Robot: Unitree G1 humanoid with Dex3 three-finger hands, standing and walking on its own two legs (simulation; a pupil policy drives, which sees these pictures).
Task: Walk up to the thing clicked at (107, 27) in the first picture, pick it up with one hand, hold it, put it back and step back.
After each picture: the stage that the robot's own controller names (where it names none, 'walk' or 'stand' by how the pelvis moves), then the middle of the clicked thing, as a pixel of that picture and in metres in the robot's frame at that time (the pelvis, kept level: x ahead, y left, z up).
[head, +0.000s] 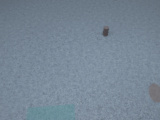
stand; (105, 31) +1.59 -0.27 -0.72
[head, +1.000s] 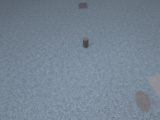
walk; (85, 42) +1.49 +0.12 -0.69
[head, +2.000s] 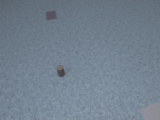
walk; (60, 71) +0.95 +0.30 -0.72
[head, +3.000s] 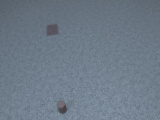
walk; (61, 107) +0.57 +0.25 -0.71
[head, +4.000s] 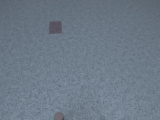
stand; (59, 119) +0.43 +0.19 -0.70
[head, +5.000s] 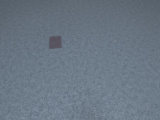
stand; out of the picture +0.36 +0.19 -0.72
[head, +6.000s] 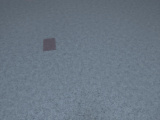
stand; out of the picture +0.35 +0.22 -0.72
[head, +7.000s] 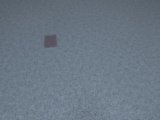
stand; out of the picture +0.38 +0.21 -0.73
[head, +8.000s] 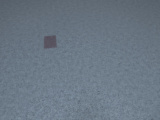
stand; out of the picture +0.36 +0.22 -0.73
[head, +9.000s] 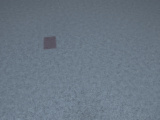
go down; out of the picture +0.36 +0.22 -0.73
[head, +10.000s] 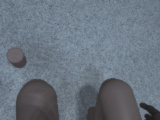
go down; (17, 58) +0.44 +0.26 -0.32
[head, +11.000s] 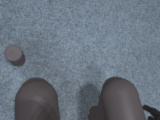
approach; (15, 56) +0.43 +0.27 -0.30
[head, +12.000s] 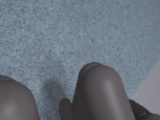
close in; out of the picture +0.41 +0.31 -0.22
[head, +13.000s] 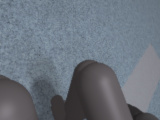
close; out of the picture +0.41 +0.32 -0.22
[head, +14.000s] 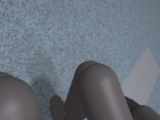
lift; out of the picture +0.38 +0.30 -0.23
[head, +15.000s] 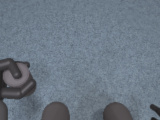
lift; (21, 81) +0.33 +0.21 -0.01
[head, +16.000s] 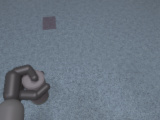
hold; (36, 88) +0.33 +0.18 +0.01
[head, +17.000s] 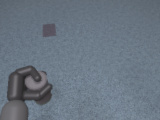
hold; (39, 88) +0.33 +0.17 +0.01
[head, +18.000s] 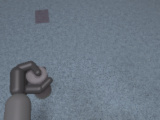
crouch; (40, 83) +0.36 +0.16 -0.03
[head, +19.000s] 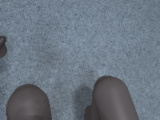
lower; out of the picture +0.46 +0.26 -0.10
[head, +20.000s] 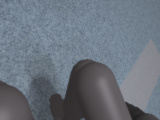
lower; out of the picture +0.41 +0.33 -0.22
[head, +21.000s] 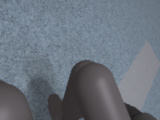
lower; out of the picture +0.41 +0.33 -0.23
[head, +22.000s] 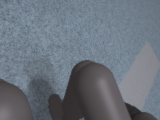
lower; out of the picture +0.41 +0.33 -0.23
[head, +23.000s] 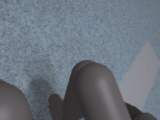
lower; out of the picture +0.41 +0.33 -0.23
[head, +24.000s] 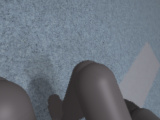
open; out of the picture +0.40 +0.31 -0.23
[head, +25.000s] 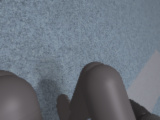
stand; out of the picture +0.40 +0.31 -0.23
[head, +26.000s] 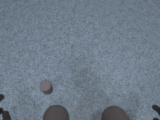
walk; (46, 87) +0.42 +0.22 -0.51
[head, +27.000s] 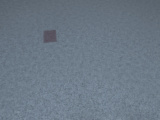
stand; out of the picture +0.39 +0.20 -0.66
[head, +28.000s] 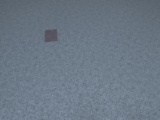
stand; out of the picture +0.38 +0.20 -0.67
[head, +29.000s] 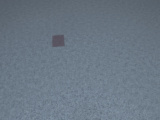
stand; out of the picture +0.41 +0.18 -0.72
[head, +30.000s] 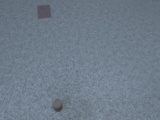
walk; (57, 105) +0.45 +0.16 -0.71
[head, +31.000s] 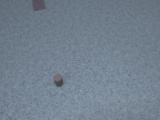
walk; (58, 80) +0.67 +0.22 -0.69
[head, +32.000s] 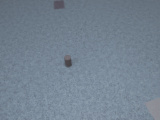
stand; (68, 61) +1.00 +0.20 -0.70
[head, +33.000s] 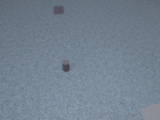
stand; (66, 65) +1.01 +0.19 -0.72
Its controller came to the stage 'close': yes
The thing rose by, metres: 0.70
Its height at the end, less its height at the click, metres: +0.00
